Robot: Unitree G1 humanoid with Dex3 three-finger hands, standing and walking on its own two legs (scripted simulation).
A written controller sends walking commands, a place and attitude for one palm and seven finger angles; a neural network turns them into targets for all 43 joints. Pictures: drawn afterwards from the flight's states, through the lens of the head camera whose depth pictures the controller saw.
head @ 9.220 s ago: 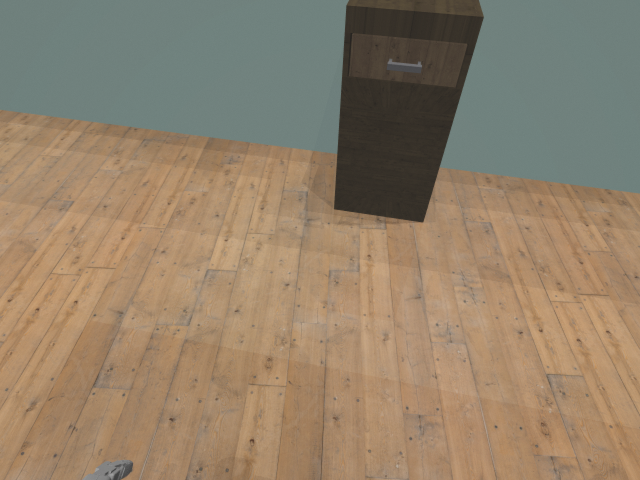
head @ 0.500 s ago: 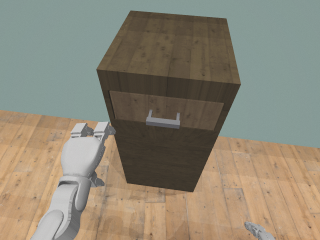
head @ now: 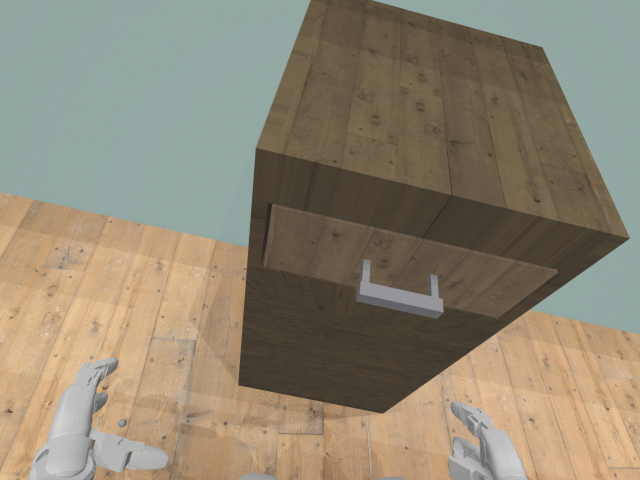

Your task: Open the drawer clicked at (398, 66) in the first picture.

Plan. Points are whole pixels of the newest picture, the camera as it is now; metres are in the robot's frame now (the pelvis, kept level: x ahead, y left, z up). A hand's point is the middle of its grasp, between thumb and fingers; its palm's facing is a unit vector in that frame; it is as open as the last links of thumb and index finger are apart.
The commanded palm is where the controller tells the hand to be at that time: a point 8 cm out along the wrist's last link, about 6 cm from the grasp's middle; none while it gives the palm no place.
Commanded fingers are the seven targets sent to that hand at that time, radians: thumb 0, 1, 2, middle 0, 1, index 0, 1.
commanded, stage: relax the arm and regain balance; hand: left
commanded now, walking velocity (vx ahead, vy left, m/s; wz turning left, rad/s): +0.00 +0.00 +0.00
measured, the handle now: (399, 287) +0.36 -0.07 +0.03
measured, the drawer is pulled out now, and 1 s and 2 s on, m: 0.00 0.00 0.00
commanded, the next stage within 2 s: none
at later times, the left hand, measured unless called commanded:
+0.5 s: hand (78, 250) +0.40 +0.39 -0.08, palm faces -0.22 -0.88 -0.43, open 16.3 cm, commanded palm none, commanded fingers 0.00 -0.50 0.30 -0.15 -0.30 -0.15 -0.30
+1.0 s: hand (119, 216) +0.48 +0.36 -0.09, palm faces -0.38 -0.87 -0.30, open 16.3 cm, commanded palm none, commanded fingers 0.00 -0.50 0.30 -0.15 -0.30 -0.15 -0.30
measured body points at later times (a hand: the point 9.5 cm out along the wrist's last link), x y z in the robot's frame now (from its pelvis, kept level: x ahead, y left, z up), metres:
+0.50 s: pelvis +0.25 +0.17 +0.06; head +0.33 +0.12 +0.50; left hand +0.41 +0.44 -0.05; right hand +0.27 -0.07 -0.10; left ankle +0.18 +0.27 -0.65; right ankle +0.15 +0.11 -0.61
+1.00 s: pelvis +0.22 +0.25 +0.03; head +0.27 +0.21 +0.47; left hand +0.50 +0.41 -0.06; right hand +0.13 +0.05 -0.14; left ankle +0.49 +0.31 -0.65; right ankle +0.10 +0.18 -0.67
